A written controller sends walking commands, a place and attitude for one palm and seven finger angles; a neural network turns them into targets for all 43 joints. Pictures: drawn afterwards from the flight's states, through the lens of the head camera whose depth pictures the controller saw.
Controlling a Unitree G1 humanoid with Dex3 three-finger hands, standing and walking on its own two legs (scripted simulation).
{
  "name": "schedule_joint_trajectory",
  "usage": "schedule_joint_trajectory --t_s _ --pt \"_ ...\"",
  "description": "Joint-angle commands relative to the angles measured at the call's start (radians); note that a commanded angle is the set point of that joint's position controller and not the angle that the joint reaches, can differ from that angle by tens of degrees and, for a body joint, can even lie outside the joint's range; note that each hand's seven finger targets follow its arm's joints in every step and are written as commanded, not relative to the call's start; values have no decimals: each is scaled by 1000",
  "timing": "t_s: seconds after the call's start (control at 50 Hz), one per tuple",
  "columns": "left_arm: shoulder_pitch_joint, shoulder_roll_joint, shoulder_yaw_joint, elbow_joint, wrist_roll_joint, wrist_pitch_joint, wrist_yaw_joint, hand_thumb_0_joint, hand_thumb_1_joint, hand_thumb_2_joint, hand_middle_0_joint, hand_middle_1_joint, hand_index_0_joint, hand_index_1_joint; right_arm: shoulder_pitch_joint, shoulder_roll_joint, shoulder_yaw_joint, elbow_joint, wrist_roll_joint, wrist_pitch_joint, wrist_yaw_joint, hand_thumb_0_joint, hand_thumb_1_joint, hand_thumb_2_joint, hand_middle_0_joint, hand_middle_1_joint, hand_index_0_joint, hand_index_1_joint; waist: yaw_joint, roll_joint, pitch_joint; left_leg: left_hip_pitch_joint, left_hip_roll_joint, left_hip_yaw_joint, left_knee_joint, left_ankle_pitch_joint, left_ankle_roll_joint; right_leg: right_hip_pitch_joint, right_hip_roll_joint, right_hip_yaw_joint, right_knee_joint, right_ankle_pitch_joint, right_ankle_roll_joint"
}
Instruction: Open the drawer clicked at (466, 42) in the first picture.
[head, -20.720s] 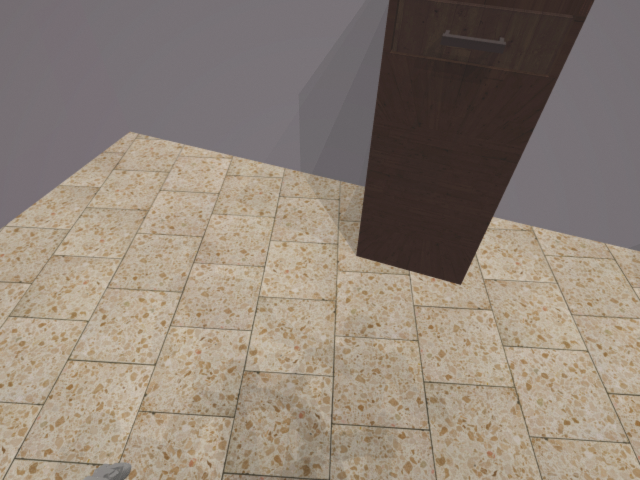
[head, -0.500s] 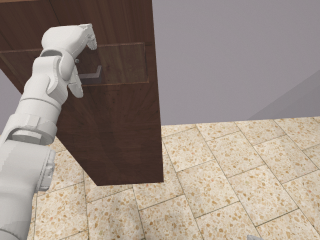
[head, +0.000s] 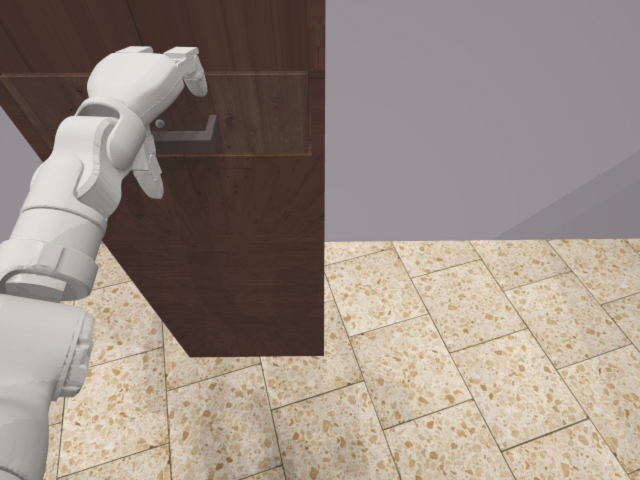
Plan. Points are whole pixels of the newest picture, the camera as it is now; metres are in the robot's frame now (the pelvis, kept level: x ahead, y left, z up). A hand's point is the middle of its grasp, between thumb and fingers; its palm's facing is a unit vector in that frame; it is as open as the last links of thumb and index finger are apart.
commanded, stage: move the hooked fingers above the handle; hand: left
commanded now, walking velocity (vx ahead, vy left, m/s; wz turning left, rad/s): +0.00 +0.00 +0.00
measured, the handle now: (162, 132) +0.53 +0.22 +0.15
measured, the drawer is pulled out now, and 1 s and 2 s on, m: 0.00 0.00 0.00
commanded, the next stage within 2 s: lower the fingers behind the handle in 0.16 s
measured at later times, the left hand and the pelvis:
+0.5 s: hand (107, 158) +0.45 +0.26 +0.17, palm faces -0.07 +0.03 -1.00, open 13.8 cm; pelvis -0.01 +0.00 +0.00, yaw +0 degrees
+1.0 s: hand (143, 161) +0.48 +0.24 +0.14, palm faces -0.04 +0.00 -1.00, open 13.7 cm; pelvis +0.00 +0.00 +0.00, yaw -2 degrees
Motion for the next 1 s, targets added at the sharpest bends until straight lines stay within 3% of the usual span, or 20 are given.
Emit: schedule_joint_trajectory --t_s 0.0,0.08,0.12,0.18,0.22,0.3,0.36,0.44,0.46,0.48,0.54,0.62,0.66,0.7,0.74,0.76,0.82,0.86,0.9,0.98 --pt "-540 348 194 20 36 152 111 0 -500 300 -300 -1200 -300 -1200 -19 -125 -9 -88 -8 -25 23 0 -900 -900 200 300 200 300 11 29 -311 162 23 -6 -57 354 -11 94 -3 10 -49 262 -16" --pt "-465 413 232 26 89 210 90 0 -500 300 -300 -1200 -300 -1200 -65 -121 6 -126 -7 7 22 0 -900 -900 200 300 200 300 44 -70 -366 112 22 12 -63 377 -4 224 -18 24 -41 344 -5" --pt "-458 383 198 36 97 222 75 0 -500 300 -300 -1200 -300 -1200 -88 -121 12 -142 -2 15 14 0 -900 -900 200 300 200 300 34 -106 -321 95 27 18 -78 318 1 212 -25 25 -52 306 2" --pt "-419 417 219 53 104 213 49 0 -500 300 -300 -1200 -300 -1200 -105 -120 16 -165 1 21 -3 0 -900 -900 200 300 200 300 34 -146 -332 92 29 24 -83 274 9 239 -33 36 -58 285 12" --pt "-390 386 198 35 97 195 21 0 -500 300 -300 -1200 -300 -1200 -110 -116 15 -185 1 16 -12 0 -900 -900 200 300 200 300 30 -152 -327 108 29 30 -84 248 16 233 -37 40 -65 274 17" --pt "-429 302 117 -28 93 119 -30 0 -500 300 -300 -1200 -300 -1200 -89 -114 7 -197 6 -1 -23 0 -900 -900 200 300 200 300 -14 -88 -286 163 30 20 -70 221 23 138 -33 42 -77 229 16" --pt "-481 244 75 -146 65 37 -53 0 -500 300 -300 -1200 -300 -1200 -66 -105 -9 -194 2 -12 -24 0 -900 -900 200 300 200 300 -36 -18 -306 233 23 8 -45 254 25 88 -28 45 -80 226 8" --pt "-539 207 66 -262 18 -37 -39 0 -500 300 -300 -1200 -300 -1200 -33 -102 -28 -160 -6 -29 -20 0 -900 -900 200 300 200 300 -47 86 -340 338 21 -18 -15 315 16 -13 -11 35 -69 208 -5" --pt "-541 190 60 -273 0 -47 -34 0 -500 300 -300 -1200 -300 -1200 -25 -101 -30 -157 -8 -32 -16 0 -900 -900 200 300 200 300 -50 74 -349 340 19 -22 -9 335 14 -8 -10 31 -67 213 -7" --pt "-541 208 81 -271 -5 -48 -17 0 -500 300 -300 -1200 -300 -1200 -24 -104 -35 -145 -9 -36 -13 0 -900 -900 200 300 200 300 -46 82 -365 349 21 -24 -4 335 10 -18 -9 30 -61 211 -5" --pt "-501 157 64 -221 -6 -22 18 0 -500 300 -300 -1200 -300 -1200 -19 -105 -36 -127 -10 -33 8 0 -900 -900 200 300 200 300 -35 70 -334 330 25 -42 -6 369 -8 -56 0 5 -43 203 -14" --pt "-464 203 120 -124 22 45 78 0 -500 300 -300 -1200 -300 -1200 -25 -111 -29 -120 -17 -19 28 0 -900 -900 200 300 200 300 -5 26 -347 256 26 -33 -7 391 -13 -13 1 -1 -19 228 -17" --pt "-431 307 206 -105 46 71 107 0 -500 300 -300 -1200 -300 -1200 -32 -122 -24 -127 -23 -11 29 0 -900 -900 200 300 200 300 26 0 -400 216 25 -22 -5 420 -11 63 -2 6 -4 276 -19" --pt "-427 276 179 -101 75 96 125 0 -500 300 -300 -1200 -300 -1200 -44 -106 -20 -142 -24 -3 31 0 -900 -900 200 300 200 300 26 5 -430 208 28 -12 3 438 -8 83 -5 8 13 306 -14" --pt "-394 311 211 -122 89 111 135 0 -500 300 -300 -1200 -300 -1200 -44 -109 -20 -155 -27 -1 34 0 -900 -900 200 300 200 300 42 4 -464 208 34 -8 7 479 -6 116 -5 12 20 342 -12" --pt "-364 315 218 -88 96 125 133 0 -500 300 -300 -1200 -300 -1200 -45 -112 -21 -154 -27 5 32 0 -900 -900 200 300 200 300 37 -40 -463 192 33 -6 12 491 -3 134 -3 14 18 358 -10" --pt "-341 252 154 -20 99 163 120 0 -500 300 -300 -1200 -300 -1200 -51 -113 -13 -153 -15 16 25 0 -900 -900 200 300 200 300 14 -82 -338 137 36 7 -11 378 2 84 -6 7 -3 298 -2" --pt "-343 251 152 -29 91 163 107 0 -500 300 -300 -1200 -300 -1200 -50 -116 -15 -162 -13 15 19 0 -900 -900 200 300 200 300 8 -102 -344 143 35 10 -15 358 8 102 -7 14 -14 294 -1" --pt "-361 277 163 -45 99 146 97 0 -500 300 -300 -1200 -300 -1200 -38 -113 -16 -161 -13 15 9 0 -900 -900 200 300 200 300 2 -77 -371 165 33 9 -9 353 13 100 -9 21 -11 300 1" --pt "-402 237 130 -122 89 70 73 0 -500 300 -300 -1200 -300 -1200 -23 -104 -26 -160 -15 6 0 0 -900 -900 200 300 200 300 -22 -20 -372 209 30 1 5 354 17 57 -6 30 -17 286 1"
